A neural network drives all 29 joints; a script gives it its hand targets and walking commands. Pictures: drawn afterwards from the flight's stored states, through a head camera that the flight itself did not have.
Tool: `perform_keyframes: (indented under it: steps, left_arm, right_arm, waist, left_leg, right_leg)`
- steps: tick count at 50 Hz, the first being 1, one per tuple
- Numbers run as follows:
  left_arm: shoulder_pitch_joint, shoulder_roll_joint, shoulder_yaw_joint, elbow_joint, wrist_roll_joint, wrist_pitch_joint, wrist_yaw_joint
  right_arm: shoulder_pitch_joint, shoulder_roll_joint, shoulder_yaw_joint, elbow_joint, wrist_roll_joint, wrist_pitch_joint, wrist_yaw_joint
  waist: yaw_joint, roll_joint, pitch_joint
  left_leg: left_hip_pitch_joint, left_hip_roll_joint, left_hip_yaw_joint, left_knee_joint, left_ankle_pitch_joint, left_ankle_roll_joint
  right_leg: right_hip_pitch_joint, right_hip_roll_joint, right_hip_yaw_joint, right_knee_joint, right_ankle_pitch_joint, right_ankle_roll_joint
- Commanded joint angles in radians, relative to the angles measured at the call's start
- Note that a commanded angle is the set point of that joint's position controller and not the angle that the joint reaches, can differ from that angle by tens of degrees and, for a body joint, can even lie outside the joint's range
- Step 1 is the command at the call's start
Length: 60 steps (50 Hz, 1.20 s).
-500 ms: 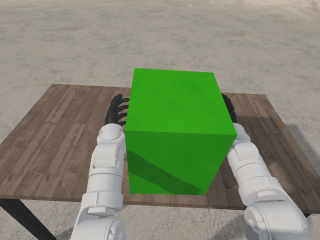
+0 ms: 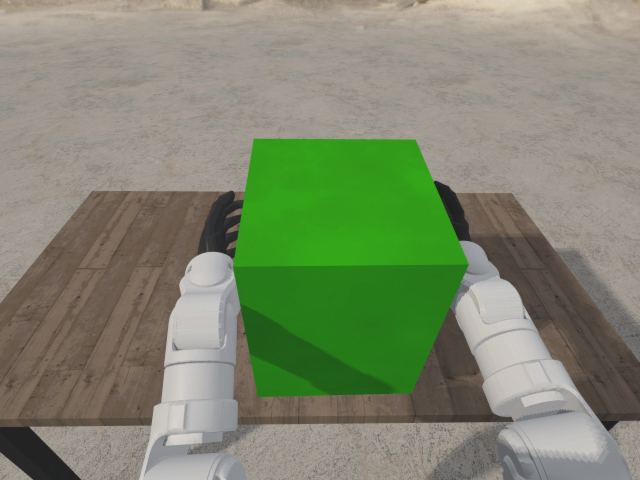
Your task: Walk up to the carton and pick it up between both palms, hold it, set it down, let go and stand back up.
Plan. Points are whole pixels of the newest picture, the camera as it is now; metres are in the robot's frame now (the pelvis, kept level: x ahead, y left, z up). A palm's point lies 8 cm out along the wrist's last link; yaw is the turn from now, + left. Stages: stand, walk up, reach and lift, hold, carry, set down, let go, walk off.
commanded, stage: reach and lift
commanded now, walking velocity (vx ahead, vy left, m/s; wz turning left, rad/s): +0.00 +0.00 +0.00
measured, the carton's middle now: (335, 270) +0.36 -0.01 +0.14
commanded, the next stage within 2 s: hold in 0.96 s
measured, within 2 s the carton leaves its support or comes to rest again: neither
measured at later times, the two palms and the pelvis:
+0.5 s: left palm (218, 241) +0.37 +0.14 +0.18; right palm (455, 231) +0.37 -0.16 +0.19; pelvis +0.00 +0.00 +0.00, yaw +0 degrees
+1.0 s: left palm (215, 228) +0.37 +0.14 +0.20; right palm (459, 221) +0.37 -0.16 +0.20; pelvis +0.00 +0.00 +0.00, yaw +0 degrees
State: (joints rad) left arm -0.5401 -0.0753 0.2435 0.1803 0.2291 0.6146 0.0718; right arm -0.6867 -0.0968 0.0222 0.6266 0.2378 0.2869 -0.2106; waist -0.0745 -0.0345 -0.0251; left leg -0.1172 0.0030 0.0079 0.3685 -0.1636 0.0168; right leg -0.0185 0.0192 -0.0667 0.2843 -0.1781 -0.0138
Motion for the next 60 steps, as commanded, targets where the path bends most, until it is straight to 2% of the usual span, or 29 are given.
perform_keyframes:
  steps: [1,2,3,5,7,9,10,11,14,15,16,19,22,24,26,27,30,31,32,34,36,37,40,42,45,46,48,54,60]
  left_arm:
    - [-0.837,-0.582,-0.550,-0.140,-0.133,-0.058,-0.144]
    - [-0.855,-0.585,-0.557,-0.132,-0.143,-0.056,-0.145]
    - [-0.848,-0.577,-0.528,-0.103,-0.138,-0.052,-0.143]
    - [-0.871,-0.565,-0.485,-0.047,-0.123,-0.046,-0.148]
    - [-0.888,-0.571,-0.473,-0.050,-0.117,-0.046,-0.148]
    - [-0.849,-0.580,-0.470,0.005,-0.118,-0.035,-0.152]
    - [-0.855,-0.581,-0.472,-0.029,-0.122,-0.041,-0.151]
    - [-0.881,-0.578,-0.479,-0.046,-0.130,-0.045,-0.149]
    - [-0.851,-0.573,-0.499,-0.074,-0.126,-0.041,-0.142]
    - [-0.832,-0.569,-0.496,-0.090,-0.123,-0.038,-0.145]
    - [-0.834,-0.551,-0.482,-0.070,-0.113,-0.033,-0.152]
    - [-0.844,-0.531,-0.439,-0.058,-0.090,-0.018,-0.173]
    - [-0.891,-0.563,-0.514,-0.114,-0.130,-0.027,-0.162]
    - [-0.899,-0.569,-0.536,-0.137,-0.146,-0.027,-0.149]
    - [-0.858,-0.552,-0.514,-0.134,-0.135,-0.024,-0.148]
    - [-0.859,-0.552,-0.519,-0.137,-0.141,-0.022,-0.151]
    - [-0.840,-0.544,-0.507,-0.154,-0.134,-0.011,-0.161]
    - [-0.840,-0.546,-0.526,-0.176,-0.144,-0.011,-0.160]
    - [-0.845,-0.544,-0.532,-0.167,-0.145,-0.006,-0.160]
    - [-0.839,-0.546,-0.535,-0.166,-0.156,0.001,-0.159]
    - [-0.841,-0.536,-0.517,-0.153,-0.138,0.010,-0.161]
    - [-0.858,-0.524,-0.496,-0.135,-0.132,0.014,-0.165]
    - [-0.910,-0.546,-0.513,-0.144,-0.145,0.016,-0.162]
    - [-0.933,-0.573,-0.556,-0.190,-0.162,0.014,-0.146]
    - [-0.880,-0.559,-0.542,-0.183,-0.158,0.024,-0.136]
    - [-0.846,-0.542,-0.507,-0.088,-0.132,0.026,-0.148]
    - [-0.838,-0.538,-0.471,-0.079,-0.108,0.020,-0.167]
    - [-0.887,-0.545,-0.547,-0.222,-0.152,0.036,-0.154]
    - [-0.903,-0.534,-0.520,-0.180,-0.135,0.070,-0.166]
  right_arm:
    - [-0.803,0.735,0.335,-0.363,0.052,-0.038,0.086]
    - [-0.833,0.737,0.332,-0.380,0.052,-0.038,0.088]
    - [-0.852,0.732,0.333,-0.372,0.051,-0.035,0.091]
    - [-0.880,0.733,0.302,-0.318,0.031,-0.025,0.099]
    - [-0.882,0.739,0.289,-0.294,0.028,-0.028,0.108]
    - [-0.926,0.737,0.298,-0.343,0.034,-0.036,0.102]
    - [-0.927,0.741,0.307,-0.351,0.044,-0.037,0.098]
    - [-0.921,0.731,0.308,-0.341,0.057,-0.037,0.096]
    - [-0.876,0.721,0.315,-0.336,0.070,-0.035,0.087]
    - [-0.864,0.721,0.331,-0.346,0.081,-0.033,0.082]
    - [-0.834,0.710,0.317,-0.297,0.075,-0.021,0.076]
    - [-0.830,0.704,0.295,-0.271,0.061,-0.006,0.077]
    - [-0.863,0.722,0.300,-0.320,0.078,-0.023,0.085]
    - [-0.889,0.723,0.319,-0.368,0.094,-0.026,0.083]
    - [-0.859,0.724,0.350,-0.378,0.099,-0.015,0.073]
    - [-0.854,0.715,0.337,-0.374,0.098,-0.010,0.068]
    - [-0.864,0.717,0.364,-0.417,0.120,-0.005,0.058]
    - [-0.853,0.712,0.368,-0.421,0.127,-0.001,0.055]
    - [-0.856,0.703,0.360,-0.422,0.126,0.003,0.055]
    - [-0.873,0.714,0.366,-0.464,0.124,0.008,0.052]
    - [-0.860,0.709,0.361,-0.425,0.127,0.023,0.053]
    - [-0.869,0.713,0.350,-0.402,0.115,0.032,0.056]
    - [-0.892,0.707,0.310,-0.369,0.100,0.033,0.072]
    - [-0.902,0.715,0.319,-0.397,0.118,0.025,0.079]
    - [-0.902,0.717,0.361,-0.431,0.145,0.033,0.070]
    - [-0.874,0.692,0.325,-0.366,0.098,0.038,0.062]
    - [-0.868,0.685,0.311,-0.327,0.086,0.035,0.061]
    - [-0.928,0.742,0.404,-0.469,0.165,0.036,0.046]
    - [-0.903,0.718,0.334,-0.395,0.135,0.080,0.049]
  waist:
    - [-0.013,0.060,-0.410]
    - [-0.013,0.049,-0.421]
    - [0.007,0.030,-0.429]
    - [0.017,0.007,-0.381]
    - [0.025,0.027,-0.410]
    - [0.029,0.028,-0.436]
    - [0.027,0.019,-0.477]
    - [0.026,0.051,-0.496]
    - [0.000,0.071,-0.497]
    - [0.005,0.064,-0.496]
    - [-0.010,0.054,-0.439]
    - [-0.003,0.015,-0.373]
    - [-0.025,0.078,-0.454]
    - [-0.020,0.090,-0.499]
    - [-0.010,0.052,-0.497]
    - [-0.022,0.054,-0.472]
    - [-0.006,0.046,-0.492]
    - [-0.019,0.048,-0.475]
    - [-0.018,0.063,-0.462]
    - [-0.017,0.033,-0.474]
    - [-0.007,0.046,-0.446]
    - [-0.004,0.026,-0.417]
    - [-0.014,0.054,-0.426]
    - [-0.019,0.095,-0.492]
    - [-0.002,0.062,-0.509]
    - [-0.028,0.028,-0.416]
    - [-0.016,0.022,-0.393]
    - [0.000,0.060,-0.518]
    - [-0.014,0.053,-0.396]
  left_leg:
    - [0.235,-0.023,-0.034,-0.020,0.228,-0.036]
    - [0.233,-0.020,-0.035,-0.020,0.215,-0.032]
    - [0.231,-0.020,-0.031,-0.025,0.198,-0.022]
    - [0.202,-0.018,-0.020,-0.052,0.114,-0.006]
    - [0.217,-0.015,-0.017,-0.051,0.135,-0.009]
    - [0.223,-0.022,-0.014,-0.031,0.164,-0.003]
    - [0.241,-0.020,-0.017,-0.020,0.211,-0.005]
    - [0.247,-0.023,-0.020,-0.014,0.231,-0.016]
    - [0.291,-0.025,-0.026,0.011,0.312,-0.035]
    - [0.294,-0.025,-0.026,0.009,0.324,-0.033]
    - [0.273,-0.029,-0.026,-0.002,0.290,-0.033]
    - [0.232,-0.029,-0.017,-0.041,0.198,-0.020]
    - [0.268,-0.029,-0.020,-0.007,0.276,-0.041]
    - [0.285,-0.030,-0.026,0.008,0.307,-0.045]
    - [0.285,-0.034,-0.027,0.014,0.337,-0.033]
    - [0.274,-0.032,-0.031,0.010,0.329,-0.039]
    - [0.271,-0.036,-0.031,0.015,0.347,-0.035]
    - [0.278,-0.036,-0.036,0.017,0.354,-0.040]
    - [0.280,-0.033,-0.036,0.015,0.341,-0.045]
    - [0.281,-0.033,-0.035,0.016,0.331,-0.033]
    - [0.261,-0.036,-0.028,0.000,0.288,-0.031]
    - [0.238,-0.037,-0.024,-0.016,0.231,-0.020]
    - [0.248,-0.022,-0.027,-0.027,0.195,-0.030]
    - [0.296,-0.019,-0.038,0.002,0.282,-0.050]
    - [0.312,-0.020,-0.041,0.021,0.343,-0.042]
    - [0.269,-0.030,-0.031,0.003,0.280,-0.039]
    - [0.242,-0.030,-0.032,-0.030,0.222,-0.028]
    - [0.285,-0.039,-0.045,0.036,0.408,-0.045]
    - [0.226,-0.032,-0.031,-0.017,0.233,-0.031]
  right_leg:
    - [-0.036,0.031,0.026,-0.016,0.208,0.067]
    - [-0.040,0.033,0.023,-0.020,0.190,0.067]
    - [-0.043,0.033,0.026,-0.023,0.175,0.066]
    - [-0.073,0.028,0.025,-0.034,0.103,0.069]
    - [-0.063,0.028,0.028,-0.031,0.110,0.063]
    - [-0.048,0.026,0.034,-0.034,0.144,0.066]
    - [-0.031,0.034,0.031,-0.023,0.191,0.068]
    - [-0.023,0.032,0.030,-0.020,0.200,0.066]
    - [-0.029,0.037,0.028,-0.016,0.273,0.068]
    - [-0.015,0.036,0.030,-0.018,0.290,0.073]
    - [-0.013,0.034,0.029,-0.021,0.279,0.076]
    - [-0.014,0.031,0.024,-0.036,0.194,0.083]
    - [-0.022,0.033,0.024,-0.020,0.248,0.071]
    - [-0.027,0.037,0.020,-0.018,0.263,0.074]
    - [0.008,0.039,0.022,-0.010,0.325,0.084]
    - [0.004,0.039,0.017,-0.011,0.323,0.084]
    - [0.034,0.035,0.024,-0.004,0.365,0.091]
    - [0.025,0.038,0.019,-0.007,0.363,0.090]
    - [0.003,0.039,0.019,-0.014,0.322,0.084]
    - [-0.004,0.042,0.021,-0.017,0.321,0.088]
    - [0.001,0.037,0.025,-0.021,0.279,0.086]
    - [-0.015,0.032,0.025,-0.028,0.227,0.089]
    - [-0.057,0.038,0.017,-0.031,0.153,0.071]
    - [-0.055,0.047,0.010,-0.019,0.199,0.066]
    - [-0.033,0.051,0.017,-0.018,0.260,0.074]
    - [-0.028,0.042,0.019,-0.030,0.260,0.084]
    - [-0.004,0.036,0.024,-0.028,0.245,0.088]
    - [0.043,0.046,0.026,-0.003,0.368,0.089]
    - [-0.017,0.034,0.029,-0.031,0.173,0.082]
